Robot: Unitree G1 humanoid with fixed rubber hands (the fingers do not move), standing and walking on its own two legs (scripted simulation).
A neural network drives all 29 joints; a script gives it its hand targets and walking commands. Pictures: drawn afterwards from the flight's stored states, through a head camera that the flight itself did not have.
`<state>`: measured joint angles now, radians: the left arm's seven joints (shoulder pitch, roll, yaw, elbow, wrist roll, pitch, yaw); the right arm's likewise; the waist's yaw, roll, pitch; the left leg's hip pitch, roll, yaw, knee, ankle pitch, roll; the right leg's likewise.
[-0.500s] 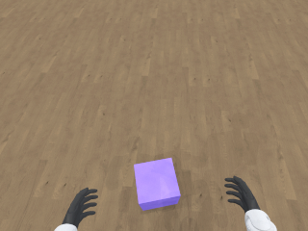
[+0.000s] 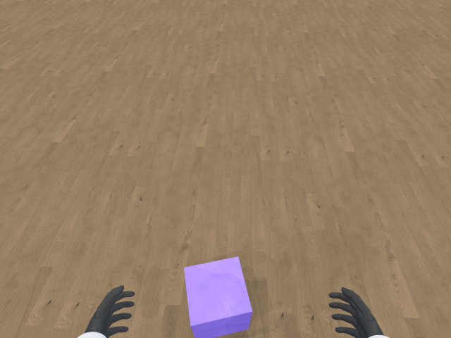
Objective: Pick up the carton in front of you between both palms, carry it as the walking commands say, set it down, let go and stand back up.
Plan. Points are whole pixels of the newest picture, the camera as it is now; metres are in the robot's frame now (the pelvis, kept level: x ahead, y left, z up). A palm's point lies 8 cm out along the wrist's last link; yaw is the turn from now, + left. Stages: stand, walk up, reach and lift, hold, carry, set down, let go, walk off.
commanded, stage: let go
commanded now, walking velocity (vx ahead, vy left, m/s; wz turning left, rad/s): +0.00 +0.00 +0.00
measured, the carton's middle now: (217, 299) +0.40 +0.05 -0.65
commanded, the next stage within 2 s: stand in 0.06 s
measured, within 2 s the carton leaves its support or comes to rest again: neither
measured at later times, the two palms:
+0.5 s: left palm out of the picture +0.15 +0.30 -0.10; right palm out of the picture +0.14 -0.28 -0.07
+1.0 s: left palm out of the picture +0.12 +0.31 -0.10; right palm out of the picture +0.10 -0.28 -0.08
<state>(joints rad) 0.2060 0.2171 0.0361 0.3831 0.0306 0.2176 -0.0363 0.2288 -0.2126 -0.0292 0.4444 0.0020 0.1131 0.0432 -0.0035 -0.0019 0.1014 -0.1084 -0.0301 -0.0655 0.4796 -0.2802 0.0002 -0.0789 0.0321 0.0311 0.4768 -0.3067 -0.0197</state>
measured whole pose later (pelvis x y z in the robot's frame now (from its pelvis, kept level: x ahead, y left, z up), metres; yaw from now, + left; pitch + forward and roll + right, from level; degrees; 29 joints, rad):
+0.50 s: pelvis +0.01 +0.02 +0.00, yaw -1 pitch +0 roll +0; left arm 0.19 0.35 0.03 0.75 0.03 0.01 0.02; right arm 0.17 -0.33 -0.04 0.77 -0.04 0.00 -0.02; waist 0.00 -0.03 0.00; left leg -0.18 -0.04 -0.03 0.49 -0.30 0.03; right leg -0.15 0.02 0.05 0.46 -0.31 0.01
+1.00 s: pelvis +0.00 +0.02 +0.01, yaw -1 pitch -2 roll +0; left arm 0.16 0.37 0.01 0.90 0.03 -0.01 0.02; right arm 0.15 -0.36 -0.02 0.92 -0.03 -0.01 -0.02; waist 0.00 -0.02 0.01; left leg -0.13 -0.04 -0.03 0.41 -0.24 0.03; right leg -0.10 0.01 0.06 0.39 -0.26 0.01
